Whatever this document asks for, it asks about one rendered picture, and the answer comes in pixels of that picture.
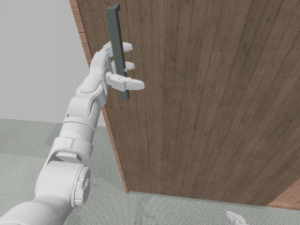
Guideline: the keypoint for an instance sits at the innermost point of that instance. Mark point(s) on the wardrobe door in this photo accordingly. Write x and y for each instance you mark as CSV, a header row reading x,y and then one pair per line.
x,y
291,194
219,116

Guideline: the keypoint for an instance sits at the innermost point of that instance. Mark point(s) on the robot left forearm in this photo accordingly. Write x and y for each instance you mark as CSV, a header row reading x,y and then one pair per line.
x,y
74,143

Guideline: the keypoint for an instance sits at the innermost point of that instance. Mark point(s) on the robot left hand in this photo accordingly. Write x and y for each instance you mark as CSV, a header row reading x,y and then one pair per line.
x,y
101,65

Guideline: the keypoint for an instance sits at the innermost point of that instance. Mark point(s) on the robot right hand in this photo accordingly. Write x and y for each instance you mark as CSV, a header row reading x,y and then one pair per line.
x,y
235,219

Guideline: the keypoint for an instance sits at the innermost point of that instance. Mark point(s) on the robot left upper arm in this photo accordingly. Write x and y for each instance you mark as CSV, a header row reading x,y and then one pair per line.
x,y
61,187

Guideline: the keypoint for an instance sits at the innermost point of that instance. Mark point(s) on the handle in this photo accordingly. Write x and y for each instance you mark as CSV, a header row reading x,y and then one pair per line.
x,y
112,16

